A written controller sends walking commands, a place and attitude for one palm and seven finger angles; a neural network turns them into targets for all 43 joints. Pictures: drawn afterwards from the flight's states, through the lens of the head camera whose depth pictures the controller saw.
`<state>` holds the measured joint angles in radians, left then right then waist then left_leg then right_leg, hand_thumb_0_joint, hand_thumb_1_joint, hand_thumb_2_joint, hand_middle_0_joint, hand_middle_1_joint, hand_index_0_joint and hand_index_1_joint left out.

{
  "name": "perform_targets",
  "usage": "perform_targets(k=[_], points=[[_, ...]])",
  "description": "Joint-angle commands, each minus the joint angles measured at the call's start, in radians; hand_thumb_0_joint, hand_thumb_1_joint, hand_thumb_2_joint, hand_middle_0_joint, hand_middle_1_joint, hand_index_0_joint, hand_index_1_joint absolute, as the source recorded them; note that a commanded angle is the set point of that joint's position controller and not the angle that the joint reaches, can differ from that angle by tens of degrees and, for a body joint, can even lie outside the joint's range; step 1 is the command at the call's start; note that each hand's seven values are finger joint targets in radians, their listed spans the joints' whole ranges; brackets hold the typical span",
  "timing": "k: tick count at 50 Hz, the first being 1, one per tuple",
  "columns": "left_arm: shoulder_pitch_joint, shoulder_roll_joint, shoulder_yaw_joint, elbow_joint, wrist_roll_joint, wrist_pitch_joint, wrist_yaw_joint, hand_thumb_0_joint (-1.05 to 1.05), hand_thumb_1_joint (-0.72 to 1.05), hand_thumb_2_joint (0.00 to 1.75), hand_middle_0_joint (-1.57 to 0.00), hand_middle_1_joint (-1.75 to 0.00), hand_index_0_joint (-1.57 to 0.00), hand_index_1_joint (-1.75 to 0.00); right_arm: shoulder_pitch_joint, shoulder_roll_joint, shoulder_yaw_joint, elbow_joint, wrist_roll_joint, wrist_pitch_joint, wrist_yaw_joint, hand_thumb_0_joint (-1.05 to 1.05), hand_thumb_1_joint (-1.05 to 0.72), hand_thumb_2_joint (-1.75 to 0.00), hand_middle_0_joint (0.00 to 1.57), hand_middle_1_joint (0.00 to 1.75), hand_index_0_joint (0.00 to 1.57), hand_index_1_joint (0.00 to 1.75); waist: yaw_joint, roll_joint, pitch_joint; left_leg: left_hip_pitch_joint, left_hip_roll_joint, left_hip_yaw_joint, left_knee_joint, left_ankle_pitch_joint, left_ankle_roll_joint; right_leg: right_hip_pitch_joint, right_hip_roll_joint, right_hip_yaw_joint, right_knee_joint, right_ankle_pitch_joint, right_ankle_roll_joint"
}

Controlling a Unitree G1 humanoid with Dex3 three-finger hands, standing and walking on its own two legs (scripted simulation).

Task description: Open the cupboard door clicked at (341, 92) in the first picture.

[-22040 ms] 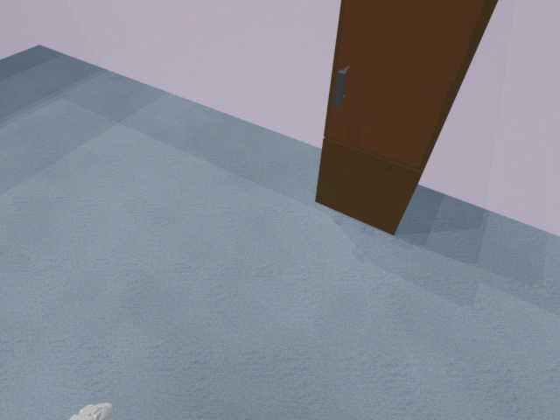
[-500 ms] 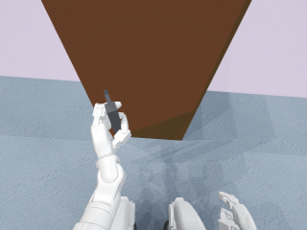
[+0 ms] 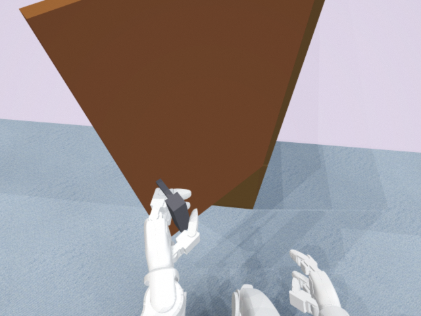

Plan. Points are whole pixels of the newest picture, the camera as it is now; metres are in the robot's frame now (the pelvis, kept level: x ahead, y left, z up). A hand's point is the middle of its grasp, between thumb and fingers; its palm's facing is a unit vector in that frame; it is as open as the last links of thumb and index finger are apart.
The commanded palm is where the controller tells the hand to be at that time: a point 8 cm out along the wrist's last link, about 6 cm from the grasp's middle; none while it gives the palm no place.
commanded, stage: open thumb and fingers to let go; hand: left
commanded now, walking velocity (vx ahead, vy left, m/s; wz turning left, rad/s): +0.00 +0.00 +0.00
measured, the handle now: (172, 205) +0.32 +0.08 +0.01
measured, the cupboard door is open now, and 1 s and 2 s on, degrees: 45 42 45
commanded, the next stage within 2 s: slide the hand sideways off the handle in 0.90 s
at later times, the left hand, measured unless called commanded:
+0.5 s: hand (189, 228) +0.28 +0.04 +0.00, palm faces +0.27 -0.96 -0.03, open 10.6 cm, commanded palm +0.24 +0.08 +0.00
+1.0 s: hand (186, 225) +0.29 +0.05 +0.00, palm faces +0.21 -0.98 -0.03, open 14.9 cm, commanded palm +0.25 +0.07 +0.00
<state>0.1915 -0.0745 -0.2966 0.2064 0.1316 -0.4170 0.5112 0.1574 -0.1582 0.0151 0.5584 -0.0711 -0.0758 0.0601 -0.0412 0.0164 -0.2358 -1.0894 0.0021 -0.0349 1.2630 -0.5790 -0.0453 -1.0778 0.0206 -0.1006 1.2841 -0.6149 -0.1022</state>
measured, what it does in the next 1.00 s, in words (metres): stands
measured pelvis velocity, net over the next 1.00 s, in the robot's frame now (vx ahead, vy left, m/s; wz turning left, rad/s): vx -0.03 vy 0.02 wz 0.00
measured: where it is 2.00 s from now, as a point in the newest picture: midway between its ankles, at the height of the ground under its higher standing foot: outside the picture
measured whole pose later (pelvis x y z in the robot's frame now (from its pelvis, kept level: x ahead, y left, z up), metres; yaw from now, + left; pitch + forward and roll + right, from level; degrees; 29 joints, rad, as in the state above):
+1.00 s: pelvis -0.03 +0.02 -0.01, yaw +0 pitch +22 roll +0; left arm -0.06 -0.11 -0.29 0.41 0.15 -0.45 0.61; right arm 0.14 -0.18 0.01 0.59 -0.09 -0.09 0.05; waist -0.02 0.03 -0.20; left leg -1.17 -0.02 -0.03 1.33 -0.55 -0.01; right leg -1.14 0.00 -0.10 1.33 -0.58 -0.07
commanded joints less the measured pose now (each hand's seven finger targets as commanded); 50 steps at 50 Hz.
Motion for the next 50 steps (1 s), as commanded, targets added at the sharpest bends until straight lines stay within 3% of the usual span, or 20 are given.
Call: perform_targets(k=[1,4,7,8,12,13,17,24,26,28,30,33,37,39,41,44,47,48,50], points=[[0.016,-0.171,-0.005,-0.185,0.008,-0.058,0.04,0.0,0.9,0.9,-0.4,-1.35,-0.4,-1.35,-0.046,-0.07,-0.029,-0.134,0.005,-0.067,-0.011,0.0,-0.9,-0.9,0.2,0.3,0.2,0.3,-0.004,-0.119,-0.267,0.05,-0.047,0.007,-0.042,0.223,0.026,0.35,-0.07,0.186,-0.236,0.614,0.11],[-0.178,-0.098,0.065,-0.164,0.014,-0.078,0.064,0.0,0.9,0.9,-0.4,-1.35,-0.4,-1.35,-0.035,-0.079,-0.036,-0.11,0.0,-0.069,-0.022,0.0,-0.9,-0.9,0.2,0.3,0.2,0.3,-0.024,-0.113,-0.257,-0.012,-0.046,0.002,0.0,0.202,0.027,0.333,-0.084,0.227,-0.228,0.578,0.114],[-0.175,-0.113,0.061,-0.119,0.009,-0.093,0.056,0.0,0.69,0.81,-0.38,-1.33,-0.38,-1.33,-0.035,-0.081,-0.04,-0.111,0.001,-0.072,-0.023,0.0,-0.9,-0.9,0.2,0.3,0.2,0.3,-0.014,-0.117,-0.281,-0.023,-0.049,0.002,0.0,0.178,0.029,0.344,-0.093,0.248,-0.241,0.515,0.118],[-0.193,-0.11,0.056,-0.14,0.006,-0.096,0.053,0.0,0.62,0.78,-0.38,-1.32,-0.38,-1.32,-0.032,-0.085,-0.043,-0.119,0.001,-0.072,-0.024,0.0,-0.9,-0.9,0.2,0.3,0.2,0.3,-0.014,-0.095,-0.307,-0.018,-0.048,0.004,0.002,0.191,0.032,0.352,-0.092,0.245,-0.232,0.53,0.115],[-0.188,-0.104,0.052,-0.144,-0.002,-0.095,0.037,0.0,0.34,0.66,-0.36,-1.29,-0.36,-1.29,-0.017,-0.087,-0.047,-0.126,0.004,-0.062,-0.027,0.0,-0.9,-0.9,0.2,0.3,0.2,0.3,-0.015,-0.127,-0.338,-0.025,-0.048,0.009,0.0,0.19,0.034,0.403,-0.106,0.271,-0.248,0.558,0.127],[-0.205,-0.1,0.048,-0.154,0.001,-0.094,0.035,0.0,0.27,0.63,-0.35,-1.28,-0.35,-1.28,-0.013,-0.092,-0.049,-0.129,0.005,-0.06,-0.028,0.0,-0.9,-0.9,0.2,0.3,0.2,0.3,-0.016,-0.112,-0.344,-0.021,-0.046,0.006,-0.001,0.2,0.036,0.396,-0.102,0.259,-0.238,0.557,0.119],[-0.25,-0.106,0.048,-0.132,-0.01,-0.097,0.036,0.0,-0.01,0.51,-0.33,-1.25,-0.33,-1.25,-0.016,-0.093,-0.049,-0.12,0.006,-0.06,-0.03,0.0,-0.9,-0.9,0.2,0.3,0.2,0.3,-0.027,-0.163,-0.31,-0.044,-0.045,0.004,-0.001,0.148,0.039,0.374,-0.105,0.272,-0.266,0.448,0.127],[-0.274,-0.115,0.039,-0.102,0.001,-0.105,0.044,0.0,-0.5,0.3,-0.3,-1.2,-0.3,-1.2,-0.019,-0.101,-0.05,-0.116,0.004,-0.064,-0.03,0.0,-0.9,-0.9,0.2,0.3,0.2,0.3,-0.018,-0.128,-0.302,-0.015,-0.042,0.005,-0.015,0.142,0.045,0.306,-0.084,0.231,-0.253,0.336,0.107],[-0.299,-0.109,0.048,-0.084,-0.003,-0.105,0.051,0.0,-0.5,0.3,-0.3,-1.2,-0.3,-1.2,-0.018,-0.1,-0.049,-0.11,0.003,-0.066,-0.032,0.0,-0.9,-0.9,0.2,0.3,0.2,0.3,-0.025,-0.145,-0.279,-0.019,-0.042,0.005,-0.016,0.121,0.046,0.29,-0.085,0.237,-0.271,0.289,0.11],[-0.322,-0.104,0.05,-0.09,0.003,-0.104,0.058,0.0,-0.5,0.3,-0.28,-1.1,-0.28,-1.1,-0.024,-0.104,-0.05,-0.119,0.003,-0.066,-0.033,0.0,-0.9,-0.9,0.2,0.3,0.2,0.3,-0.014,-0.113,-0.282,-0.007,-0.042,0.008,-0.021,0.126,0.05,0.277,-0.076,0.22,-0.264,0.25,0.097],[-0.358,-0.121,0.042,-0.061,0.004,-0.102,0.066,0.0,-0.5,0.3,-0.27,-1.0,-0.27,-1.0,-0.02,-0.104,-0.047,-0.109,0.002,-0.064,-0.033,0.0,-0.9,-0.9,0.2,0.3,0.2,0.3,-0.027,-0.125,-0.27,0.015,-0.041,0.009,-0.026,0.121,0.053,0.241,-0.069,0.201,-0.264,0.221,0.097],[-0.377,-0.119,0.047,-0.066,0.011,-0.102,0.08,0.0,-0.5,0.3,-0.24,-0.85,-0.24,-0.85,-0.021,-0.107,-0.05,-0.113,0.0,-0.067,-0.035,0.0,-0.9,-0.9,0.2,0.3,0.2,0.3,-0.016,-0.092,-0.3,0.042,-0.04,0.009,-0.035,0.144,0.055,0.231,-0.055,0.173,-0.242,0.22,0.084],[-0.394,-0.159,0.022,-0.027,0.017,-0.094,0.09,0.0,-0.5,0.3,-0.21,-0.65,-0.21,-0.65,-0.021,-0.106,-0.046,-0.108,-0.002,-0.065,-0.03,0.0,-0.9,-0.9,0.2,0.3,0.2,0.3,-0.023,-0.097,-0.28,0.079,-0.039,0.009,-0.054,0.151,0.056,0.198,-0.042,0.135,-0.237,0.215,0.08],[-0.42,-0.165,0.018,-0.026,0.02,-0.091,0.095,0.0,-0.5,0.3,-0.19,-0.55,-0.19,-0.55,-0.025,-0.11,-0.045,-0.108,-0.005,-0.063,-0.028,0.0,-0.9,-0.9,0.2,0.3,0.2,0.3,-0.021,-0.064,-0.293,0.107,-0.037,0.007,-0.061,0.169,0.058,0.172,-0.033,0.11,-0.217,0.228,0.073],[-0.44,-0.172,0.018,0.004,0.023,-0.088,0.1,0.0,-0.5,0.3,-0.18,-0.45,-0.18,-0.45,-0.024,-0.111,-0.043,-0.104,-0.006,-0.06,-0.027,0.0,-0.9,-0.9,0.2,0.3,0.2,0.3,-0.028,-0.081,-0.27,0.111,-0.037,0.003,-0.068,0.158,0.058,0.157,-0.029,0.099,-0.22,0.207,0.073],[-0.46,-0.192,0.009,0.01,0.028,-0.084,0.11,0.0,-0.5,0.3,-0.15,-0.3,-0.15,-0.3,-0.031,-0.112,-0.043,-0.105,-0.008,-0.058,-0.024,0.0,-0.9,-0.9,0.2,0.3,0.2,0.3,-0.022,-0.058,-0.294,0.141,-0.034,-0.001,-0.075,0.181,0.057,0.139,-0.023,0.074,-0.198,0.226,0.066],[-0.497,-0.204,0.006,0.036,0.029,-0.08,0.115,0.0,-0.5,0.3,-0.15,-0.3,-0.15,-0.3,-0.037,-0.112,-0.04,-0.098,-0.009,-0.056,-0.021,0.0,-0.9,-0.9,0.2,0.3,0.2,0.3,-0.032,-0.082,-0.27,0.135,-0.034,-0.006,-0.078,0.159,0.057,0.124,-0.021,0.069,-0.203,0.189,0.067],[-0.511,-0.21,-0.002,0.023,0.032,-0.081,0.118,0.0,-0.5,0.3,-0.15,-0.3,-0.15,-0.3,-0.037,-0.116,-0.042,-0.1,-0.01,-0.058,-0.022,0.0,-0.9,-0.9,0.2,0.3,0.2,0.3,-0.031,-0.057,-0.284,0.149,-0.031,-0.014,-0.08,0.172,0.057,0.108,-0.018,0.059,-0.187,0.203,0.063],[-0.515,-0.219,-0.008,0.04,0.033,-0.079,0.119,0.0,-0.5,0.3,-0.15,-0.3,-0.15,-0.3,-0.044,-0.113,-0.041,-0.096,-0.009,-0.056,-0.018,0.0,-0.9,-0.9,0.2,0.3,0.2,0.3,-0.031,-0.066,-0.278,0.151,-0.032,-0.013,-0.083,0.158,0.056,0.102,-0.019,0.056,-0.19,0.186,0.062]])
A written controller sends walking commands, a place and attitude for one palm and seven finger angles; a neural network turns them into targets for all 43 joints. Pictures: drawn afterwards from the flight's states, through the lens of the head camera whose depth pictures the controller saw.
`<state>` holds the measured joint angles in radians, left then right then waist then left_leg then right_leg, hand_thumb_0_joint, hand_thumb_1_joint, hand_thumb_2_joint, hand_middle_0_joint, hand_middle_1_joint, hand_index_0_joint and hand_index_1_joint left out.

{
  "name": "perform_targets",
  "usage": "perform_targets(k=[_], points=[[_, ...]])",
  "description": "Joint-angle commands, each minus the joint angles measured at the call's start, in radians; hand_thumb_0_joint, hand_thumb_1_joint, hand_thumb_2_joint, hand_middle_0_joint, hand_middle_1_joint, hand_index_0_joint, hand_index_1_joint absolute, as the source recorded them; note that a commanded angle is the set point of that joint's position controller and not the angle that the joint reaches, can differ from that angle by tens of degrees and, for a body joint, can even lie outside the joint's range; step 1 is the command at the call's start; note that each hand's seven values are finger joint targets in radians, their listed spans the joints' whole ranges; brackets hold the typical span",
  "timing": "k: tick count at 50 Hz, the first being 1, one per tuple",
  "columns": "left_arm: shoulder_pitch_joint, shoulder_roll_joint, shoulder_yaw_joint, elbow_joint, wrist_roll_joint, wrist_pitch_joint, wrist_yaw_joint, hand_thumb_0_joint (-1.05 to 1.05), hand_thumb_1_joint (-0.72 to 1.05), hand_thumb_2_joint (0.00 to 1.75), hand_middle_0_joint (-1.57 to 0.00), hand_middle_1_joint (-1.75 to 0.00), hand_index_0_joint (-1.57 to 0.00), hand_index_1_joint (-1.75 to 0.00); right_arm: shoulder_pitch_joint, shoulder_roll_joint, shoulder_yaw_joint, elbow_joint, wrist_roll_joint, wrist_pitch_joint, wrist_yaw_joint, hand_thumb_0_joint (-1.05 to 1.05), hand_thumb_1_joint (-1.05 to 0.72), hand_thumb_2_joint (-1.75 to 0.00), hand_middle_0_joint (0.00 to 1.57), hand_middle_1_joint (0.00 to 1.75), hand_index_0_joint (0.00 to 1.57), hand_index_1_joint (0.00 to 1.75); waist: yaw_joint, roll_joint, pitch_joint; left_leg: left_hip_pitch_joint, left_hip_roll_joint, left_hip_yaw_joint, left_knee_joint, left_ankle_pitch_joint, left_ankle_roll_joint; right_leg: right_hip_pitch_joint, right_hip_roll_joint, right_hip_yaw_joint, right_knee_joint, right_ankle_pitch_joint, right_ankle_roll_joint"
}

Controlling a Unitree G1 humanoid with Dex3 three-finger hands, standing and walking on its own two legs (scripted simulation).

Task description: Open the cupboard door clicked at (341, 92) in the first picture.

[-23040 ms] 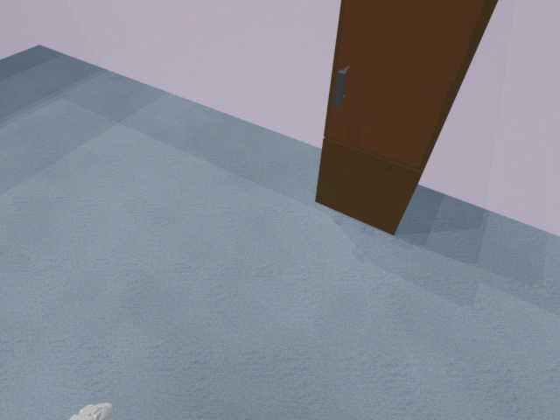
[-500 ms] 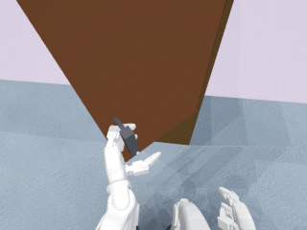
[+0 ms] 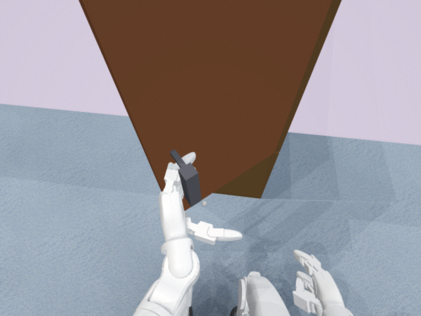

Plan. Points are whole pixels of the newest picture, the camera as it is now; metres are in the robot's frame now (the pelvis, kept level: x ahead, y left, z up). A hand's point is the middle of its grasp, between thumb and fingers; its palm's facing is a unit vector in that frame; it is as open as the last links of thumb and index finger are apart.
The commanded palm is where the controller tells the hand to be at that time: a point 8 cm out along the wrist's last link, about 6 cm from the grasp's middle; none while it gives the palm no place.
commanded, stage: slide the hand sideways off the handle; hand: left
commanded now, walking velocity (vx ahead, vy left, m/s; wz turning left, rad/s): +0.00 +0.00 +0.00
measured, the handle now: (184, 178) +0.37 +0.07 +0.02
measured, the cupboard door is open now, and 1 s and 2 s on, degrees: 42 45 45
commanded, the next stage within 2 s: draw the hand back to the body in 1.20 s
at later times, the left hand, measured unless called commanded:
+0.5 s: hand (195, 229) +0.27 +0.04 +0.02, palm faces -0.17 -0.99 +0.03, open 16.2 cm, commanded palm +0.25 +0.10 +0.02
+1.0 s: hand (163, 253) +0.23 +0.09 +0.02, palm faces -0.13 -0.99 +0.02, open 16.3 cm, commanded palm +0.21 +0.15 +0.02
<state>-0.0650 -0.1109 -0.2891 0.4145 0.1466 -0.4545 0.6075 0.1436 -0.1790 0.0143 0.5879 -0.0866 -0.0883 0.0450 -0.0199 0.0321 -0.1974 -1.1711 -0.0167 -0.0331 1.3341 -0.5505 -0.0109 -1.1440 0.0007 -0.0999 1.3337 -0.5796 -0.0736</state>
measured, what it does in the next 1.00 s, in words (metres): stands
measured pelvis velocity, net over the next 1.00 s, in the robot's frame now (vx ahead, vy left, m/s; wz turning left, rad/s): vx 0.02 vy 0.02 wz -0.02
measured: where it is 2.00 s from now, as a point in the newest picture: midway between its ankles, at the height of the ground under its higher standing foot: outside the picture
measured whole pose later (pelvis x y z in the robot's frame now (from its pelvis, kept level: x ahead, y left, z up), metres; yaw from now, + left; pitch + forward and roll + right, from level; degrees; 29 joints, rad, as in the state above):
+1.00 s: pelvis +0.02 +0.02 -0.02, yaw -1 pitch +23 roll -1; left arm 0.44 0.10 -0.23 -0.09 -0.01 -0.48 0.00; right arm 0.17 -0.20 0.01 0.37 -0.01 0.01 0.03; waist 0.01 0.02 -0.20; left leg -1.22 -0.02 -0.02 1.45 -0.63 0.02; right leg -1.19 0.00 -0.08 1.43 -0.65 -0.04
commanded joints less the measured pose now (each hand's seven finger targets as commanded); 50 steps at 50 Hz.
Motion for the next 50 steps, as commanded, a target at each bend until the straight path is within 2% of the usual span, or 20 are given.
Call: perform_targets(k=[1,2,4,5,6,8,10,12,13,16,18,19,24,27,35,40,41,43,49,50], points=[[-0.255,-0.064,-0.246,-0.202,0.148,-0.073,-0.182,0.0,-0.5,0.3,-0.15,-0.3,-0.15,-0.3,0.043,-0.14,-0.052,-0.126,0.013,-0.021,0.006,0.0,-0.9,-0.9,0.2,0.3,0.2,0.3,-0.159,-0.091,-0.29,0.235,-0.008,-0.004,-0.113,0.141,0.039,0.145,-0.023,0.086,-0.225,0.219,0.037],[-0.301,-0.017,-0.186,-0.276,0.099,-0.118,-0.275,0.0,-0.5,0.3,-0.15,-0.3,-0.15,-0.3,0.044,-0.127,-0.065,-0.152,0.025,-0.008,0.011,0.0,-0.9,-0.9,0.2,0.3,0.2,0.3,-0.114,-0.072,-0.348,0.213,-0.017,-0.003,-0.097,0.154,0.044,0.191,-0.031,0.104,-0.21,0.254,0.031],[-0.269,0.009,-0.193,-0.325,0.043,-0.15,-0.429,0.0,-0.5,0.3,-0.15,-0.3,-0.15,-0.3,0.03,-0.134,-0.068,-0.19,0.044,0.009,0.013,0.0,-0.9,-0.9,0.2,0.3,0.2,0.3,-0.104,-0.039,-0.396,0.24,-0.018,-0.008,-0.088,0.164,0.047,0.182,-0.028,0.111,-0.185,0.266,0.024],[-0.236,0.0,-0.194,-0.326,-0.003,-0.146,-0.49,0.0,-0.5,0.3,-0.15,-0.3,-0.15,-0.3,0.029,-0.135,-0.067,-0.209,0.055,0.015,0.011,0.0,-0.9,-0.9,0.2,0.3,0.2,0.3,-0.104,-0.05,-0.378,0.239,-0.019,-0.01,-0.093,0.145,0.049,0.183,-0.026,0.115,-0.198,0.239,0.024],[-0.195,-0.006,-0.173,-0.338,-0.058,-0.133,-0.523,0.0,-0.5,0.3,-0.15,-0.3,-0.15,-0.3,0.024,-0.133,-0.064,-0.23,0.065,0.02,0.009,0.0,-0.9,-0.9,0.2,0.3,0.2,0.3,-0.087,-0.048,-0.361,0.24,-0.019,-0.012,-0.105,0.13,0.048,0.185,-0.021,0.116,-0.212,0.204,0.022],[-0.165,-0.04,-0.153,-0.352,-0.139,-0.089,-0.538,0.0,-0.5,0.3,-0.15,-0.3,-0.15,-0.3,0.021,-0.136,-0.057,-0.258,0.082,0.031,0.005,0.0,-0.9,-0.9,0.2,0.3,0.2,0.3,-0.079,-0.05,-0.33,0.256,-0.017,-0.023,-0.132,0.108,0.046,0.163,-0.011,0.1,-0.225,0.143,0.021],[-0.078,-0.021,-0.102,-0.359,-0.165,-0.055,-0.512,0.0,-0.5,0.3,-0.15,-0.3,-0.15,-0.3,0.023,-0.142,-0.06,-0.276,0.085,0.045,0.004,0.0,-0.9,-0.9,0.2,0.3,0.2,0.3,-0.055,-0.079,-0.322,0.254,-0.015,-0.029,-0.15,0.115,0.042,0.172,-0.007,0.083,-0.219,0.138,0.024],[-0.04,-0.015,-0.086,-0.365,-0.153,-0.036,-0.478,0.0,-0.5,0.3,-0.15,-0.3,-0.15,-0.3,0.025,-0.139,-0.06,-0.285,0.083,0.057,0.007,0.0,-0.9,-0.9,0.2,0.3,0.2,0.3,-0.057,-0.123,-0.306,0.234,-0.015,-0.028,-0.15,0.118,0.043,0.179,-0.006,0.078,-0.218,0.14,0.029],[-0.014,0.014,-0.065,-0.39,-0.135,-0.04,-0.461,0.0,-0.5,0.3,-0.15,-0.3,-0.15,-0.3,0.023,-0.14,-0.061,-0.293,0.079,0.058,0.008,0.0,-0.9,-0.9,0.2,0.3,0.2,0.3,-0.036,-0.103,-0.322,0.226,-0.016,-0.028,-0.147,0.138,0.041,0.186,-0.006,0.078,-0.2,0.153,0.024],[0.044,0.036,-0.055,-0.405,-0.096,-0.054,-0.436,0.0,-0.5,0.3,-0.15,-0.3,-0.15,-0.3,0.024,-0.135,-0.061,-0.299,0.072,0.07,0.015,0.0,-0.9,-0.9,0.2,0.3,0.2,0.3,-0.037,-0.124,-0.311,0.214,-0.015,-0.021,-0.137,0.147,0.039,0.183,-0.005,0.081,-0.19,0.172,0.026],[0.096,0.077,-0.025,-0.426,-0.076,-0.067,-0.43,0.0,-0.5,0.3,-0.15,-0.3,-0.15,-0.3,0.018,-0.135,-0.06,-0.304,0.067,0.072,0.016,0.0,-0.9,-0.9,0.2,0.3,0.2,0.3,-0.01,-0.088,-0.32,0.214,-0.017,-0.022,-0.137,0.167,0.033,0.181,-0.001,0.08,-0.167,0.182,0.019],[0.122,0.071,-0.029,-0.44,-0.075,-0.072,-0.429,0.0,-0.5,0.3,-0.15,-0.3,-0.15,-0.3,0.01,-0.133,-0.06,-0.311,0.066,0.076,0.018,0.0,-0.9,-0.9,0.2,0.3,0.2,0.3,-0.006,-0.079,-0.323,0.223,-0.016,-0.018,-0.137,0.174,0.031,0.178,-0.003,0.081,-0.163,0.193,0.019],[0.181,0.084,-0.035,-0.494,-0.067,-0.08,-0.435,0.0,-0.5,0.3,-0.15,-0.3,-0.15,-0.3,0.006,-0.13,-0.056,-0.324,0.067,0.087,0.017,0.0,-0.9,-0.9,0.2,0.3,0.2,0.3,-0.013,-0.066,-0.3,0.222,-0.016,-0.018,-0.131,0.173,0.029,0.163,0.0,0.081,-0.156,0.2,0.022],[0.212,0.088,-0.046,-0.547,-0.081,-0.088,-0.452,0.0,-0.5,0.3,-0.15,-0.3,-0.15,-0.3,0.008,-0.13,-0.055,-0.332,0.07,0.084,0.01,0.0,-0.9,-0.9,0.2,0.3,0.2,0.3,-0.021,-0.065,-0.303,0.231,-0.015,-0.024,-0.129,0.171,0.029,0.162,0.001,0.077,-0.156,0.199,0.024],[0.39,0.135,-0.007,-0.637,-0.121,-0.085,-0.519,0.0,-0.5,0.3,-0.15,-0.3,-0.15,-0.3,0.014,-0.125,-0.056,-0.352,0.076,0.078,-0.006,0.0,-0.9,-0.9,0.2,0.3,0.2,0.3,-0.004,-0.067,-0.326,0.235,-0.016,-0.027,-0.112,0.248,0.027,0.192,0.007,0.073,-0.128,0.284,0.026],[0.453,0.148,-0.013,-0.684,-0.131,-0.099,-0.558,0.0,-0.5,0.3,-0.15,-0.3,-0.15,-0.3,0.014,-0.124,-0.056,-0.362,0.076,0.065,-0.009,0.0,-0.9,-0.9,0.2,0.3,0.2,0.3,-0.013,-0.06,-0.314,0.212,-0.018,-0.025,-0.088,0.246,0.031,0.179,0.006,0.075,-0.12,0.289,0.029],[0.452,0.16,-0.003,-0.677,-0.134,-0.1,-0.565,0.0,-0.5,0.3,-0.15,-0.3,-0.15,-0.3,0.014,-0.125,-0.056,-0.358,0.078,0.063,-0.012,0.0,-0.9,-0.9,0.2,0.3,0.2,0.3,-0.019,-0.07,-0.296,0.2,-0.018,-0.025,-0.082,0.231,0.031,0.17,0.007,0.076,-0.122,0.28,0.03],[0.468,0.193,0.027,-0.691,-0.137,-0.1,-0.578,0.0,-0.5,0.3,-0.15,-0.3,-0.15,-0.3,0.01,-0.123,-0.056,-0.361,0.077,0.06,-0.017,0.0,-0.9,-0.9,0.2,0.3,0.2,0.3,-0.006,-0.054,-0.292,0.178,-0.02,-0.022,-0.073,0.227,0.032,0.178,0.01,0.081,-0.116,0.271,0.025],[0.541,0.222,0.077,-0.736,-0.18,-0.094,-0.625,0.0,-0.5,0.3,-0.15,-0.3,-0.15,-0.3,0.007,-0.126,-0.059,-0.371,0.082,0.053,-0.026,0.0,-0.9,-0.9,0.2,0.3,0.2,0.3,0.006,-0.042,-0.311,0.173,-0.019,-0.017,-0.069,0.216,0.034,0.19,0.013,0.086,-0.121,0.261,0.028],[0.547,0.218,0.073,-0.747,-0.189,-0.092,-0.634,0.0,-0.5,0.3,-0.15,-0.3,-0.15,-0.3,0.008,-0.126,-0.061,-0.371,0.082,0.049,-0.027,0.0,-0.9,-0.9,0.2,0.3,0.2,0.3,0.0,-0.051,-0.317,0.171,-0.02,-0.017,-0.064,0.216,0.035,0.196,0.012,0.088,-0.123,0.27,0.031]])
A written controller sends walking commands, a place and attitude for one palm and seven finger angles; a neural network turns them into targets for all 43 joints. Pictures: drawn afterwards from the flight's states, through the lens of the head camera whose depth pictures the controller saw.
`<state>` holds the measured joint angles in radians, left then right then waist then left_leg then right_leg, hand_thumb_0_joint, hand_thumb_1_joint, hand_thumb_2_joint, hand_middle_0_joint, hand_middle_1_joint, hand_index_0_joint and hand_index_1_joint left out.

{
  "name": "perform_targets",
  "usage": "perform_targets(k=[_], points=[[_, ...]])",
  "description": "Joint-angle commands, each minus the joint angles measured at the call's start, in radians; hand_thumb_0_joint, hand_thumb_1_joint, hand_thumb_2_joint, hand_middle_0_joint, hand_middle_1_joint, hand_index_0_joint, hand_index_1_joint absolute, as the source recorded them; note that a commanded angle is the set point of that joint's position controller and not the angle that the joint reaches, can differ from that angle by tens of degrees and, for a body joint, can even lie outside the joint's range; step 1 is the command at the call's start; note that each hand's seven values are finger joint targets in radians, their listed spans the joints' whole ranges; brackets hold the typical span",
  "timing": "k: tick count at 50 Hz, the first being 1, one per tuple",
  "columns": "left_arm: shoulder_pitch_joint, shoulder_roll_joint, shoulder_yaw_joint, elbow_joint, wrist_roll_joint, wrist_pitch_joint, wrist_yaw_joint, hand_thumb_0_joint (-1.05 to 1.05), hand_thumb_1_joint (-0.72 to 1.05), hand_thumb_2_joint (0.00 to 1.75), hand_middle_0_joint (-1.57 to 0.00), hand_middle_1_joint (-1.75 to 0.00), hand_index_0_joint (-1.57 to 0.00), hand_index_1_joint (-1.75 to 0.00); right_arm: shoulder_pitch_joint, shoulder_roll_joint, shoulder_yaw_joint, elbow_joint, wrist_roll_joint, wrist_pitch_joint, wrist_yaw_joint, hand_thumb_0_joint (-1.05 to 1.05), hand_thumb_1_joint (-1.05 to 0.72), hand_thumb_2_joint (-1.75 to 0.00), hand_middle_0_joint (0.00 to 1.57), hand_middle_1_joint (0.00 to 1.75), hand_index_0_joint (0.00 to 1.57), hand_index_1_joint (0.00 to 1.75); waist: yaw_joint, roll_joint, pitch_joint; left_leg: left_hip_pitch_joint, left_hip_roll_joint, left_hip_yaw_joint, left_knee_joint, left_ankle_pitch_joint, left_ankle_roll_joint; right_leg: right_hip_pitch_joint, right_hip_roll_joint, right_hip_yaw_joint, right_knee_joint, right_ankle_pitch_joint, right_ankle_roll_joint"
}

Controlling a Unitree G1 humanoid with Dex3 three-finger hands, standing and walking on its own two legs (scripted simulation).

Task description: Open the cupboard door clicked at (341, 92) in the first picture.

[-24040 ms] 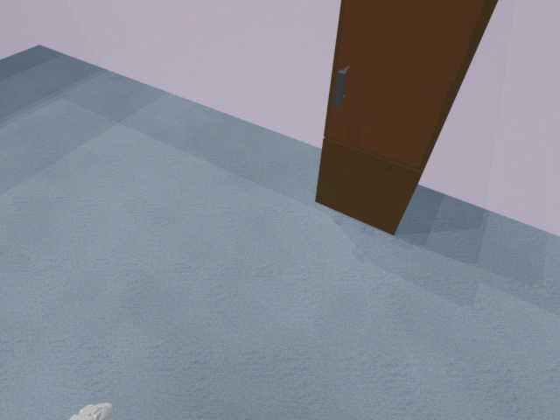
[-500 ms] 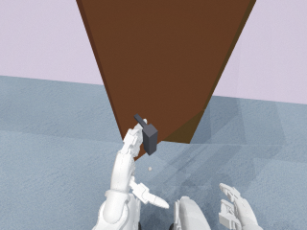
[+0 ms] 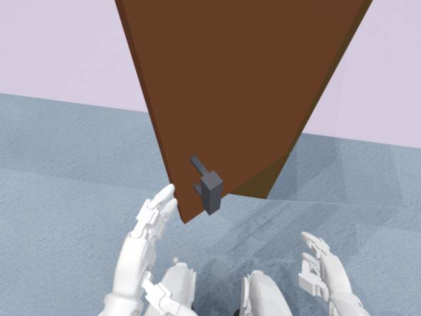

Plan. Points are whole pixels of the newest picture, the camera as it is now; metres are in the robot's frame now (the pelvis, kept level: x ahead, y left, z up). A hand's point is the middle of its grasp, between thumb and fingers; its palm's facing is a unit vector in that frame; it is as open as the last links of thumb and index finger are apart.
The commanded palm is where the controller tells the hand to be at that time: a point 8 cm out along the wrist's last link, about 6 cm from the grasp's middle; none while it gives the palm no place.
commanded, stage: slide the hand sideways off the handle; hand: left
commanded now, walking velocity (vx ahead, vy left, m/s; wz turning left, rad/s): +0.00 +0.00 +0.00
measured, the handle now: (203, 185) +0.34 +0.04 +0.04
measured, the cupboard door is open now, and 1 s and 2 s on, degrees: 45 45 45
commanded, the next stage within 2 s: draw the hand back to the body in 0.20 s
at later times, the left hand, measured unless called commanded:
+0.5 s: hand (140, 268) +0.20 +0.12 +0.08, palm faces -0.10 -0.99 -0.04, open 16.3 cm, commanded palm +0.17 +0.17 +0.09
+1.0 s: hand (44, 256) +0.19 +0.19 +0.17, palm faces +0.12 -0.95 -0.28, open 14.9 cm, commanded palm +0.17 +0.25 +0.21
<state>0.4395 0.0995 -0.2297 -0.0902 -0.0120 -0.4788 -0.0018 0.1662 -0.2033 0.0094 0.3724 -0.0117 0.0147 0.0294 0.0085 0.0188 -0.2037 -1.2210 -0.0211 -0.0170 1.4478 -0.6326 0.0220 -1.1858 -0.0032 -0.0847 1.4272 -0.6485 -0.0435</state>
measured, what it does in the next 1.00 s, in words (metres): rises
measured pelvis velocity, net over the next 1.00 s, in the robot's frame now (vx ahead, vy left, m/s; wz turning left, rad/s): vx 0.03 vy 0.02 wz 0.00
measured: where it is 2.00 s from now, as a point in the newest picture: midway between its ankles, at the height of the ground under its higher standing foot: outside the picture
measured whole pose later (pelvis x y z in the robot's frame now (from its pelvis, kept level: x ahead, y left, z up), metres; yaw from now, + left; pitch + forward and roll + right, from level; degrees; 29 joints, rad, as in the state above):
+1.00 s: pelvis +0.03 +0.02 +0.11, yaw +0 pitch +8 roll -2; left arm 0.73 0.30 0.01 -0.44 -0.06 0.00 0.10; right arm 0.31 -0.22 0.04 0.35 0.04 0.04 -0.12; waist 0.01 0.06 -0.17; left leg -0.60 -0.02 -0.01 0.92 -0.47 0.04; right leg -0.55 0.01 -0.06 0.87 -0.46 -0.01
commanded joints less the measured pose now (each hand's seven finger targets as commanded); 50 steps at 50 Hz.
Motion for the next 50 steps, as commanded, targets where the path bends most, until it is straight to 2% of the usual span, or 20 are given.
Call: perform_targets(k=[1,3,6,8,10,15,18,19,23,27,33,35,37,40,41,42,43,44,48,50], points=[[0.064,0.018,0.03,-0.239,-0.037,-0.066,-0.033,0.0,-0.5,0.3,-0.15,-0.3,-0.15,-0.3,-0.013,-0.101,-0.058,-0.152,0.009,-0.054,-0.014,0.0,-0.9,-0.9,0.2,0.3,0.2,0.3,-0.026,-0.043,-0.303,0.217,-0.013,-0.031,-0.176,0.3,0.002,0.243,0.017,0.076,-0.221,0.346,0.002],[0.089,0.04,0.053,-0.257,-0.047,-0.065,-0.047,0.0,-0.5,0.3,-0.15,-0.3,-0.15,-0.3,-0.019,-0.1,-0.06,-0.151,0.011,-0.056,-0.018,0.0,-0.9,-0.9,0.2,0.3,0.2,0.3,-0.017,-0.029,-0.302,0.209,-0.013,-0.033,-0.177,0.306,0.002,0.25,0.019,0.072,-0.215,0.342,-0.001],[0.103,0.028,0.043,-0.257,-0.059,-0.065,-0.067,0.0,-0.5,0.3,-0.15,-0.3,-0.15,-0.3,-0.022,-0.102,-0.063,-0.151,0.013,-0.063,-0.02,0.0,-0.9,-0.9,0.2,0.3,0.2,0.3,-0.035,-0.043,-0.274,0.19,-0.012,-0.032,-0.171,0.262,0.004,0.225,0.017,0.075,-0.226,0.3,0.006],[0.104,0.062,0.081,-0.255,-0.063,-0.07,-0.075,0.0,-0.5,0.3,-0.15,-0.3,-0.15,-0.3,-0.029,-0.103,-0.065,-0.141,0.013,-0.067,-0.026,0.0,-0.9,-0.9,0.2,0.3,0.2,0.3,-0.026,-0.036,-0.261,0.17,-0.01,-0.034,-0.165,0.25,0.004,0.219,0.02,0.077,-0.222,0.269,0.001],[0.099,0.037,0.056,-0.254,-0.07,-0.072,-0.084,0.0,-0.5,0.3,-0.15,-0.3,-0.15,-0.3,-0.026,-0.103,-0.063,-0.148,0.014,-0.077,-0.027,0.0,-0.9,-0.9,0.2,0.3,0.2,0.3,-0.041,-0.054,-0.251,0.158,-0.012,-0.031,-0.158,0.224,0.006,0.209,0.016,0.085,-0.234,0.244,0.007],[0.071,0.05,0.062,-0.27,-0.073,-0.078,-0.077,0.0,-0.5,0.3,-0.15,-0.3,-0.15,-0.3,-0.026,-0.108,-0.061,-0.145,0.012,-0.093,-0.03,0.0,-0.9,-0.9,0.2,0.3,0.2,0.3,-0.038,-0.023,-0.261,0.156,-0.01,-0.035,-0.155,0.195,0.006,0.177,0.016,0.088,-0.232,0.182,0.002],[0.128,0.151,0.165,-0.401,-0.089,-0.056,-0.066,0.0,-0.5,0.3,-0.15,-0.3,-0.15,-0.3,-0.016,-0.105,-0.066,-0.167,0.019,-0.076,-0.037,0.0,-0.9,-0.9,0.2,0.3,0.2,0.3,0.015,0.021,-0.345,0.24,-0.011,-0.033,-0.21,0.259,0.006,0.274,0.025,0.087,-0.253,0.242,-0.002],[0.145,0.143,0.158,-0.426,-0.093,-0.037,-0.07,0.0,-0.5,0.3,-0.15,-0.3,-0.15,-0.3,-0.01,-0.101,-0.064,-0.178,0.025,-0.069,-0.039,0.0,-0.9,-0.9,0.2,0.3,0.2,0.3,0.011,0.029,-0.342,0.265,-0.012,-0.026,-0.23,0.27,0.007,0.301,0.022,0.084,-0.272,0.264,0.002],[0.155,0.127,0.167,-0.423,-0.125,0.05,-0.089,0.0,-0.5,0.3,-0.15,-0.3,-0.15,-0.3,0.004,-0.105,-0.06,-0.177,0.043,-0.048,-0.057,0.0,-0.9,-0.9,0.2,0.3,0.2,0.3,-0.027,-0.029,-0.255,0.295,-0.007,-0.03,-0.29,0.238,0.013,0.348,0.029,0.073,-0.361,0.239,0.017],[0.168,0.139,0.181,-0.405,-0.147,0.092,-0.119,0.0,-0.5,0.3,-0.15,-0.3,-0.15,-0.3,0.016,-0.115,-0.053,-0.18,0.05,-0.05,-0.076,0.0,-0.9,-0.9,0.2,0.3,0.2,0.3,-0.048,-0.054,-0.153,0.322,-0.001,-0.033,-0.35,0.176,0.013,0.357,0.027,0.064,-0.436,0.154,0.025],[0.205,0.209,0.275,-0.44,-0.18,0.09,-0.137,0.0,-0.5,0.3,-0.15,-0.3,-0.15,-0.3,0.024,-0.117,-0.051,-0.185,0.053,-0.061,-0.089,0.0,-0.9,-0.9,0.2,0.3,0.2,0.3,-0.022,0.005,-0.13,0.43,-0.001,-0.037,-0.437,0.231,0.01,0.433,0.034,0.033,-0.478,0.212,0.017],[0.21,0.199,0.271,-0.471,-0.194,0.09,-0.144,0.0,-0.5,0.3,-0.15,-0.3,-0.15,-0.3,0.034,-0.113,-0.048,-0.19,0.057,-0.064,-0.088,0.0,-0.9,-0.9,0.2,0.3,0.2,0.3,-0.027,0.035,-0.111,0.477,-0.001,-0.035,-0.47,0.259,0.007,0.455,0.035,0.023,-0.499,0.247,0.019],[0.235,0.217,0.304,-0.477,-0.207,0.097,-0.15,0.0,-0.43,0.33,-0.15,-0.3,-0.15,-0.3,0.038,-0.114,-0.05,-0.188,0.062,-0.066,-0.09,0.0,-0.9,-0.9,0.2,0.3,0.2,0.3,-0.025,0.027,-0.104,0.511,0.003,-0.035,-0.492,0.284,0.007,0.477,0.039,0.018,-0.519,0.275,0.021],[0.239,0.234,0.322,-0.496,-0.223,0.112,-0.165,0.0,-0.32,0.37,-0.16,-0.3,-0.16,-0.3,0.035,-0.116,-0.046,-0.185,0.067,-0.075,-0.09,0.0,-0.9,-0.9,0.2,0.3,0.2,0.3,-0.025,0.059,-0.084,0.554,0.006,-0.04,-0.53,0.315,0.006,0.508,0.04,0.01,-0.545,0.303,0.021],[0.342,0.335,0.35,-0.507,-0.101,0.232,-0.033,0.0,-0.29,0.39,-0.16,-0.3,-0.16,-0.3,0.048,-0.106,-0.042,-0.211,0.065,-0.041,-0.125,0.0,-0.9,-0.9,0.2,0.3,0.2,0.3,0.049,0.102,-0.128,0.609,0.028,-0.033,-0.622,0.346,-0.003,0.587,0.006,0.065,-0.597,0.311,0.002],[0.352,0.253,0.295,-0.557,-0.086,0.296,0.022,0.0,-0.26,0.4,-0.16,-0.3,-0.16,-0.3,0.055,-0.091,-0.031,-0.232,0.063,-0.031,-0.139,0.0,-0.9,-0.9,0.2,0.3,0.2,0.3,0.013,0.096,-0.078,0.632,0.026,-0.03,-0.639,0.359,-0.004,0.594,0.003,0.05,-0.617,0.334,0.007],[0.342,0.248,0.297,-0.55,-0.069,0.344,0.059,0.0,-0.22,0.42,-0.16,-0.3,-0.16,-0.3,0.06,-0.094,-0.026,-0.214,0.061,-0.023,-0.144,0.0,-0.9,-0.9,0.2,0.3,0.2,0.3,0.015,0.098,-0.063,0.646,0.03,-0.041,-0.655,0.381,-0.004,0.617,0.005,0.044,-0.633,0.343,0.006],[0.348,0.233,0.282,-0.538,-0.059,0.379,0.084,0.0,-0.18,0.43,-0.16,-0.3,-0.16,-0.3,0.066,-0.093,-0.023,-0.207,0.058,-0.015,-0.149,0.0,-0.9,-0.9,0.2,0.3,0.2,0.3,0.0,0.061,-0.025,0.659,0.036,-0.044,-0.666,0.396,-0.003,0.624,0.006,0.033,-0.648,0.355,0.012],[0.229,0.312,0.34,-0.583,-0.037,0.434,0.146,0.0,-0.05,0.5,-0.17,-0.3,-0.17,-0.3,0.054,-0.111,-0.004,-0.181,0.049,-0.031,-0.166,0.0,-0.9,-0.9,0.2,0.3,0.2,0.3,-0.001,0.021,0.008,0.739,0.036,-0.048,-0.726,0.421,0.006,0.699,0.003,0.031,-0.727,0.387,0.014],[0.195,0.303,0.335,-0.587,-0.034,0.445,0.158,0.0,0.02,0.52,-0.17,-0.3,-0.17,-0.3,0.057,-0.111,0.006,-0.165,0.048,-0.05,-0.167,0.0,-0.9,-0.9,0.2,0.3,0.2,0.3,-0.002,0.053,0.028,0.788,0.039,-0.057,-0.767,0.422,0.002,0.721,-0.001,0.028,-0.753,0.38,0.015]])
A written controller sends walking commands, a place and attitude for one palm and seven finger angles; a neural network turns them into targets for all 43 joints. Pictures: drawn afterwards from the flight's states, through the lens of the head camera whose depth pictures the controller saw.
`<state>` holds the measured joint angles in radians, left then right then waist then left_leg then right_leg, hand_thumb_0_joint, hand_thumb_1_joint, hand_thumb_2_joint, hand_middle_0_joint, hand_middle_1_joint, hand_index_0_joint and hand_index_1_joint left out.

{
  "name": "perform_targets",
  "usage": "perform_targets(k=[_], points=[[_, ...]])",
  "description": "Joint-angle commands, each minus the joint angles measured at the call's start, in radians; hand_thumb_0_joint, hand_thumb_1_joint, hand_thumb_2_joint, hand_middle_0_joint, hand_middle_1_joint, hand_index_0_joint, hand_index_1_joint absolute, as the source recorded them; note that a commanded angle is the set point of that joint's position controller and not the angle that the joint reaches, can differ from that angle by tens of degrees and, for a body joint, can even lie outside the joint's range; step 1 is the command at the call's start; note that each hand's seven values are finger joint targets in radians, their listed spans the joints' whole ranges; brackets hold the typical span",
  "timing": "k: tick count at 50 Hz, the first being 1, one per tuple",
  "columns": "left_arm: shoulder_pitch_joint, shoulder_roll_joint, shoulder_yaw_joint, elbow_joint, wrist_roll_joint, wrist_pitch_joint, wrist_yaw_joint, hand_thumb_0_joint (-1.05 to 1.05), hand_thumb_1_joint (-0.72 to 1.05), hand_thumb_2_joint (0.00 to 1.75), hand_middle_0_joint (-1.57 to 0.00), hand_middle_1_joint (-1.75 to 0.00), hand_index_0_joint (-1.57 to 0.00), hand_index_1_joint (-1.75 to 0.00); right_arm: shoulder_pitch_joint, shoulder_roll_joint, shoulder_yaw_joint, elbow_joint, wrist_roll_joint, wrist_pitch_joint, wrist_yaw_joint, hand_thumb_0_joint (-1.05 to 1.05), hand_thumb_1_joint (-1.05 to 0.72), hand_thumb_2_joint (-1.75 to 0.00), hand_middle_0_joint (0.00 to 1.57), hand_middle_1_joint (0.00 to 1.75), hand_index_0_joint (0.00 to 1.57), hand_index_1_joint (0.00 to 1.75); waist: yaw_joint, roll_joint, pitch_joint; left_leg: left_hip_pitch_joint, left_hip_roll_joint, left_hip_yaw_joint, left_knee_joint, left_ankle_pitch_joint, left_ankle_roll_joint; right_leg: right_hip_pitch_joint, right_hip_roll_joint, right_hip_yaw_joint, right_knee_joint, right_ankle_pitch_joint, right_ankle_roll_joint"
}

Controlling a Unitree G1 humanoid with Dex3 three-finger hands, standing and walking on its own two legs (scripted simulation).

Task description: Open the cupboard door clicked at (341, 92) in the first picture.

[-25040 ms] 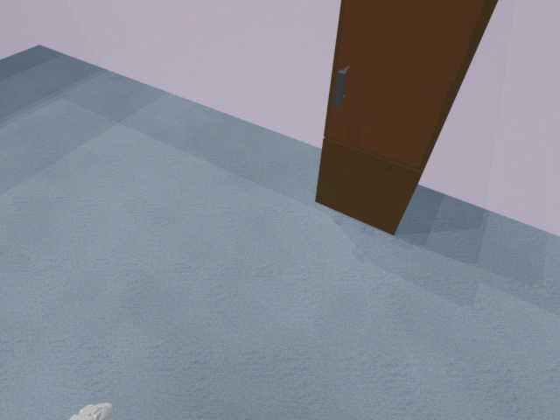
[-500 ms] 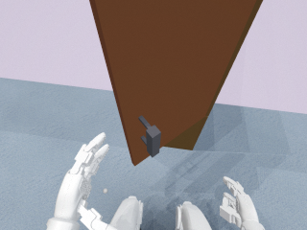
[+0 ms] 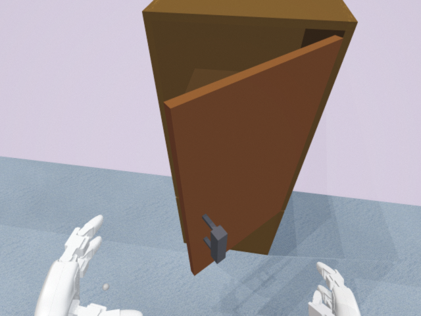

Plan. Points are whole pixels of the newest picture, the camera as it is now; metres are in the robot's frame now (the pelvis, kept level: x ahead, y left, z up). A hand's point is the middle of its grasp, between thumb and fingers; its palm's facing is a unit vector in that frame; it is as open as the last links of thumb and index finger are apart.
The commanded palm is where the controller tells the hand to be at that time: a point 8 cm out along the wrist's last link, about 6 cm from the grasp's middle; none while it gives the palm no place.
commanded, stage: draw the hand back to the body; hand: left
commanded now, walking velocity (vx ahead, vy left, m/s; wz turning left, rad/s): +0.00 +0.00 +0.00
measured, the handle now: (212, 238) +0.31 +0.02 -0.06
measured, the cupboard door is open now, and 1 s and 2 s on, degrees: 45 45 45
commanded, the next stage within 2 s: step back with the hand held close in 0.88 s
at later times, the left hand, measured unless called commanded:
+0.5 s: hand (22, 219) +0.19 +0.25 +0.20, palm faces +0.43 -0.80 -0.41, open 9.1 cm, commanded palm +0.15 +0.29 +0.22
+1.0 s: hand (22, 223) +0.18 +0.24 +0.21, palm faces +0.45 -0.80 -0.39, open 7.4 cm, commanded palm +0.14 +0.28 +0.22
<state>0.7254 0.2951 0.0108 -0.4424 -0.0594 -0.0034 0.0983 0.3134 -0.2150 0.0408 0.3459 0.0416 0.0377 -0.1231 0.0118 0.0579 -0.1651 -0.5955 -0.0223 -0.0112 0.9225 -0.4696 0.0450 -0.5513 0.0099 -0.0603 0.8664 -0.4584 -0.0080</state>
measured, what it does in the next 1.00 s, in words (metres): stands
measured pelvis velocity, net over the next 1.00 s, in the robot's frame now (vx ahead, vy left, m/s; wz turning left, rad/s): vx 0.00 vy -0.02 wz -0.01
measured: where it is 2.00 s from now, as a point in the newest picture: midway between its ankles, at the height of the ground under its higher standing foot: outside the picture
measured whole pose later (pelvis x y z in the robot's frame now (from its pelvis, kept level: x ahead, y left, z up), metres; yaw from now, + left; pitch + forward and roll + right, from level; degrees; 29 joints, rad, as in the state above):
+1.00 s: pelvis +0.00 -0.02 +0.05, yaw -1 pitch -4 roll +0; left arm 0.50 0.34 0.34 -0.42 -0.08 -0.07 0.12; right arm 0.20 -0.22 0.03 0.63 0.01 -0.11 -0.08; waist 0.06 0.07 0.00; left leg -0.12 -0.01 0.00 0.45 -0.26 0.02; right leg -0.10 0.03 -0.04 0.42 -0.26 -0.03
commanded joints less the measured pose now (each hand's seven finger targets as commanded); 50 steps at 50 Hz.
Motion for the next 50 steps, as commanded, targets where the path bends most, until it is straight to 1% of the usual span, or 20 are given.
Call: perform_targets(k=[1,2,8,9,12,13,15,20,24,25,26,28,33,35,37,38,41,44,49,50], points=[[-0.1,0.107,0.1,-0.234,0.013,-0.027,0.062,0.0,0.06,0.54,-0.17,-0.3,-0.17,-0.3,-0.094,-0.099,-0.024,-0.129,-0.005,-0.084,-0.015,0.0,-0.9,-0.9,0.2,0.3,0.2,0.3,-0.004,0.004,-0.01,0.186,0.042,-0.068,-0.26,0.269,-0.022,0.106,-0.015,0.001,-0.205,0.197,-0.021],[-0.094,0.117,0.12,-0.223,0.013,-0.024,0.066,0.0,0.09,0.55,-0.17,-0.3,-0.17,-0.3,-0.1,-0.099,-0.025,-0.117,-0.006,-0.091,-0.015,0.0,-0.9,-0.9,0.2,0.3,0.2,0.3,0.0,-0.015,0.001,0.201,0.043,-0.064,-0.273,0.273,-0.021,0.123,-0.016,0.002,-0.222,0.205,-0.019],[-0.127,0.159,0.218,-0.204,0.003,-0.026,0.062,0.0,0.31,0.64,-0.18,-0.3,-0.18,-0.3,-0.155,-0.105,-0.021,-0.048,-0.01,-0.135,0.003,0.0,-0.9,-0.9,0.2,0.3,0.2,0.3,0.023,-0.004,0.048,0.279,0.043,-0.058,-0.354,0.351,-0.027,0.24,-0.019,0.005,-0.301,0.275,-0.021],[-0.138,0.154,0.222,-0.226,0.002,-0.031,0.06,0.0,0.34,0.66,-0.18,-0.3,-0.18,-0.3,-0.157,-0.102,-0.02,-0.042,-0.009,-0.143,0.007,0.0,-0.9,-0.9,0.2,0.3,0.2,0.3,0.021,0.014,0.05,0.299,0.043,-0.055,-0.364,0.379,-0.031,0.252,-0.021,0.005,-0.308,0.294,-0.02],[-0.152,0.171,0.271,-0.227,-0.004,-0.044,0.055,0.0,0.44,0.7,-0.18,-0.3,-0.18,-0.3,-0.169,-0.099,-0.02,-0.013,-0.012,-0.158,0.016,0.0,-0.9,-0.9,0.2,0.3,0.2,0.3,0.028,0.002,0.065,0.335,0.044,-0.049,-0.395,0.424,-0.034,0.292,-0.017,0.003,-0.341,0.333,-0.018],[-0.155,0.192,0.303,-0.214,-0.006,-0.045,0.055,0.0,0.48,0.72,-0.19,-0.3,-0.19,-0.3,-0.18,-0.102,-0.025,-0.003,-0.014,-0.162,0.017,0.0,-0.9,-0.9,0.2,0.3,0.2,0.3,0.038,-0.004,0.057,0.345,0.045,-0.046,-0.404,0.45,-0.034,0.317,-0.017,0.005,-0.352,0.356,-0.019],[-0.178,0.197,0.325,-0.238,-0.01,-0.057,0.052,0.0,0.55,0.75,-0.19,-0.3,-0.19,-0.3,-0.183,-0.1,-0.025,0.011,-0.016,-0.171,0.023,0.0,-0.9,-0.9,0.2,0.3,0.2,0.3,0.038,0.008,0.055,0.372,0.045,-0.04,-0.418,0.494,-0.036,0.338,-0.018,0.006,-0.366,0.388,-0.017],[-0.24,0.228,0.4,-0.232,-0.02,-0.077,0.049,0.0,0.73,0.82,-0.19,-0.3,-0.19,-0.3,-0.205,-0.103,-0.034,0.043,-0.018,-0.181,0.027,0.0,-0.9,-0.9,0.2,0.3,0.2,0.3,0.041,-0.015,0.077,0.405,0.044,-0.025,-0.457,0.484,-0.033,0.372,-0.013,0.011,-0.411,0.411,-0.013],[-0.311,0.265,0.46,-0.244,-0.025,-0.099,0.051,0.0,0.87,0.88,-0.2,-0.3,-0.2,-0.3,-0.221,-0.107,-0.038,0.063,-0.018,-0.191,0.029,0.0,-0.9,-0.9,0.2,0.3,0.2,0.3,0.044,0.037,0.079,0.427,0.039,-0.017,-0.486,0.433,-0.03,0.397,-0.014,0.021,-0.441,0.391,-0.016],[-0.31,0.274,0.483,-0.231,-0.028,-0.105,0.053,0.0,0.9,0.9,-0.2,-0.3,-0.2,-0.3,-0.222,-0.105,-0.039,0.072,-0.02,-0.193,0.029,0.0,-0.9,-0.9,0.2,0.3,0.2,0.3,0.049,0.025,0.081,0.425,0.038,-0.015,-0.491,0.44,-0.03,0.405,-0.014,0.018,-0.444,0.401,-0.016],[-0.276,0.226,0.45,-0.175,-0.03,-0.103,0.046,0.0,0.9,0.9,-0.2,-0.3,-0.2,-0.3,-0.225,-0.103,-0.04,0.079,-0.02,-0.191,0.032,0.0,-0.9,-0.9,0.2,0.3,0.2,0.3,0.045,-0.005,0.11,0.426,0.038,-0.012,-0.494,0.434,-0.028,0.39,-0.011,0.017,-0.452,0.397,-0.013],[-0.241,0.18,0.411,-0.131,-0.033,-0.098,0.033,0.0,0.9,0.9,-0.2,-0.3,-0.2,-0.3,-0.23,-0.111,-0.05,0.083,-0.019,-0.184,0.038,0.0,-0.9,-0.9,0.2,0.3,0.2,0.3,0.044,-0.024,0.116,0.433,0.04,-0.004,-0.497,0.45,-0.022,0.4,-0.012,0.018,-0.466,0.416,-0.01],[-0.292,0.245,0.449,-0.196,-0.025,-0.114,0.035,0.0,0.9,0.9,-0.2,-0.3,-0.2,-0.3,-0.243,-0.117,-0.056,0.085,-0.025,-0.181,0.038,0.0,-0.9,-0.9,0.2,0.3,0.2,0.3,0.052,-0.015,0.077,0.451,0.036,-0.003,-0.512,0.445,-0.018,0.439,-0.013,0.027,-0.477,0.422,-0.011],[-0.304,0.253,0.452,-0.234,-0.022,-0.122,0.038,0.0,0.9,0.9,-0.2,-0.3,-0.2,-0.3,-0.247,-0.109,-0.054,0.084,-0.025,-0.187,0.036,0.0,-0.9,-0.9,0.2,0.3,0.2,0.3,0.052,0.019,0.064,0.465,0.032,0.001,-0.515,0.44,-0.018,0.443,-0.016,0.032,-0.481,0.423,-0.01],[-0.301,0.25,0.453,-0.229,-0.024,-0.123,0.039,0.0,0.9,0.9,-0.2,-0.3,-0.2,-0.3,-0.25,-0.104,-0.051,0.089,-0.023,-0.193,0.034,0.0,-0.9,-0.9,0.2,0.3,0.2,0.3,0.051,0.017,0.086,0.465,0.031,0.0,-0.521,0.418,-0.019,0.432,-0.013,0.033,-0.493,0.401,-0.01],[-0.307,0.269,0.468,-0.237,-0.022,-0.124,0.042,0.0,0.9,0.9,-0.2,-0.3,-0.2,-0.3,-0.254,-0.108,-0.052,0.093,-0.025,-0.196,0.031,0.0,-0.9,-0.9,0.2,0.3,0.2,0.3,0.055,0.043,0.081,0.468,0.031,0.001,-0.521,0.431,-0.019,0.444,-0.014,0.034,-0.496,0.415,-0.013],[-0.284,0.241,0.456,-0.198,-0.024,-0.123,0.041,0.0,0.9,0.9,-0.2,-0.3,-0.2,-0.3,-0.251,-0.101,-0.052,0.103,-0.025,-0.2,0.032,0.0,-0.9,-0.9,0.2,0.3,0.2,0.3,0.052,0.007,0.105,0.467,0.029,0.004,-0.526,0.426,-0.019,0.435,-0.012,0.032,-0.502,0.412,-0.009],[-0.295,0.221,0.437,-0.177,-0.025,-0.125,0.037,0.0,0.9,0.9,-0.2,-0.3,-0.2,-0.3,-0.255,-0.106,-0.055,0.107,-0.024,-0.199,0.034,0.0,-0.9,-0.9,0.2,0.3,0.2,0.3,0.047,0.002,0.139,0.463,0.032,0.002,-0.54,0.389,-0.019,0.422,-0.012,0.035,-0.518,0.369,-0.007],[-0.307,0.225,0.437,-0.176,-0.022,-0.133,0.037,0.0,0.9,0.9,-0.2,-0.3,-0.2,-0.3,-0.261,-0.108,-0.058,0.112,-0.026,-0.203,0.033,0.0,-0.9,-0.9,0.2,0.3,0.2,0.3,0.049,-0.006,0.127,0.482,0.031,0.003,-0.547,0.368,-0.015,0.422,-0.011,0.04,-0.532,0.341,-0.005],[-0.378,0.232,0.433,-0.157,-0.019,-0.131,0.04,0.0,0.9,0.9,-0.2,-0.3,-0.2,-0.3,-0.26,-0.111,-0.057,0.122,-0.026,-0.201,0.03,0.0,-0.9,-0.9,0.2,0.3,0.2,0.3,0.039,0.0,0.14,0.481,0.028,0.007,-0.548,0.349,-0.014,0.406,-0.011,0.042,-0.54,0.323,-0.004]])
